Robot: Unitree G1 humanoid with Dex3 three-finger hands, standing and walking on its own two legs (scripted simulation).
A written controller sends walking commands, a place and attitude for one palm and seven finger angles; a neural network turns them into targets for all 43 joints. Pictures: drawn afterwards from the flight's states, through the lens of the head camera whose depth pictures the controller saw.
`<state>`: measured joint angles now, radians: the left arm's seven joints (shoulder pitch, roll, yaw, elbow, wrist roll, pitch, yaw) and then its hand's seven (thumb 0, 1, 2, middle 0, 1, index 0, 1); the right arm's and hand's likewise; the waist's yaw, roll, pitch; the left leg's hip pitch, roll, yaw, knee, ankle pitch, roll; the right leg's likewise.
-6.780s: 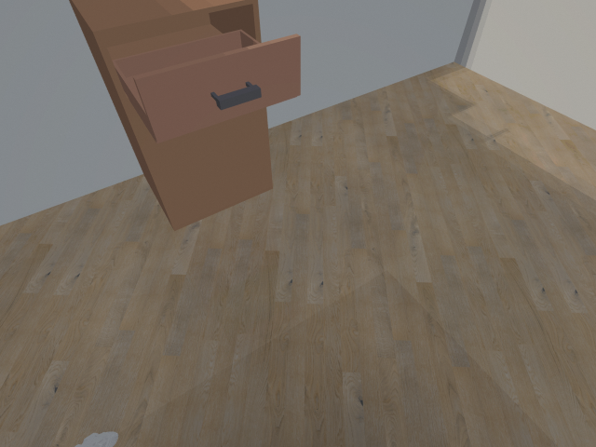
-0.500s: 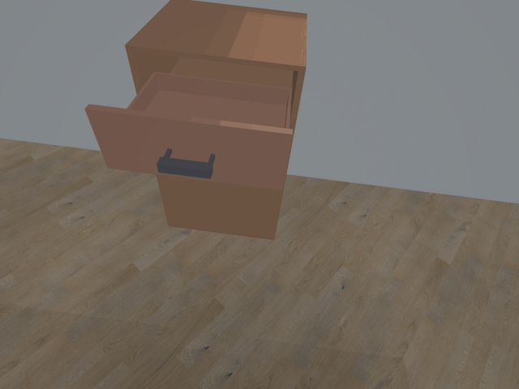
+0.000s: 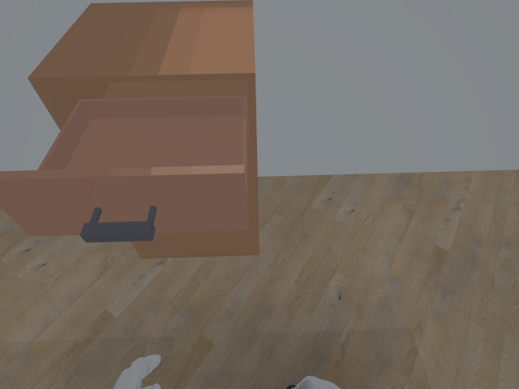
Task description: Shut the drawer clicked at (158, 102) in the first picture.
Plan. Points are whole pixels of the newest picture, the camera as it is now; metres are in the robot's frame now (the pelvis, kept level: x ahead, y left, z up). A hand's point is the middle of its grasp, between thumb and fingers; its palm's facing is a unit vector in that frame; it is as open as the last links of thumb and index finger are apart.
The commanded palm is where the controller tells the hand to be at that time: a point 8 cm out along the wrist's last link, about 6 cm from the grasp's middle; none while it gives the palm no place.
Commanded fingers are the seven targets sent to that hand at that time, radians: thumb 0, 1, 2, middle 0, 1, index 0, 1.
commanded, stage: take the last steps up to it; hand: left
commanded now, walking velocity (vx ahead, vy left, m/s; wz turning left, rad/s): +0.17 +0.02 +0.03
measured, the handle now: (122, 221) +0.41 +0.26 -0.01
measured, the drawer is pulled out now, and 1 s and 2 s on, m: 0.30 0.30 0.30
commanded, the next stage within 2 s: come to a stop and stand still in 0.10 s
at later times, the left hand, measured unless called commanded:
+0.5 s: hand out of the picture +0.09 +0.17 -0.16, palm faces +0.10 -0.98 -0.18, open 7.3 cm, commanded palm none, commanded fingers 0.00 0.90 0.90 -0.20 -0.30 -0.20 -0.30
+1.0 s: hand out of the picture +0.12 +0.14 -0.14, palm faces +0.04 -0.97 -0.24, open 7.3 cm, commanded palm none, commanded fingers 0.00 0.90 0.90 -0.20 -0.30 -0.20 -0.30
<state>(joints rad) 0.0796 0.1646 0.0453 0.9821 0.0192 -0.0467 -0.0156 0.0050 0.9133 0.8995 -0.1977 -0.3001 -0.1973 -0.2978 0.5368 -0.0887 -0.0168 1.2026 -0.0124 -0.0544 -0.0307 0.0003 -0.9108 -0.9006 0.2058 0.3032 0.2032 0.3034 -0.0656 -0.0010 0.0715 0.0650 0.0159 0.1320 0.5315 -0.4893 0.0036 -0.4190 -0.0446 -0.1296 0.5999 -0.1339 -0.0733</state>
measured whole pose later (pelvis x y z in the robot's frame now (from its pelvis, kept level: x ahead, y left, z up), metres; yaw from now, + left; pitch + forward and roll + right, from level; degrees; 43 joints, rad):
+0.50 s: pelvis +0.10 +0.00 +0.02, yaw +0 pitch -2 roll +1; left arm 0.29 0.16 0.03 1.09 0.01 0.02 0.03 0.00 0.92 0.90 -0.20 -0.30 -0.20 -0.30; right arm 0.15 -0.14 -0.02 1.04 -0.01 0.00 -0.04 0.00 -0.92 -0.90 0.20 0.30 0.20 0.30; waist 0.05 -0.04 0.06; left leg -0.26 0.04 0.07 0.48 -0.19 -0.01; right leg -0.22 -0.02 -0.12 0.54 -0.30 -0.02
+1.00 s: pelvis +0.06 -0.04 +0.02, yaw +0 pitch -2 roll +1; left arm 0.27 0.16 0.00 0.96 0.01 0.00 0.04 0.01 0.91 0.90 -0.20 -0.30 -0.20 -0.30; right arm 0.29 -0.17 -0.02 1.00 -0.02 0.02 -0.01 0.00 -0.92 -0.90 0.20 0.30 0.20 0.30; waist -0.01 0.01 0.00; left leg -0.25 0.02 0.06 0.51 -0.23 0.00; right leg -0.23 0.02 -0.10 0.55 -0.30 -0.08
